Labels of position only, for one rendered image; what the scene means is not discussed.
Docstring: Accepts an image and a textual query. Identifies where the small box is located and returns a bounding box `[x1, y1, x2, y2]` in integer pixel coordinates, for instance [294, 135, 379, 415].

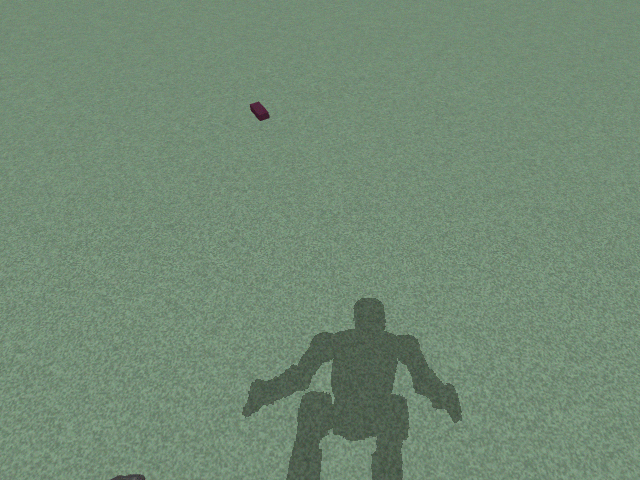
[250, 102, 269, 121]

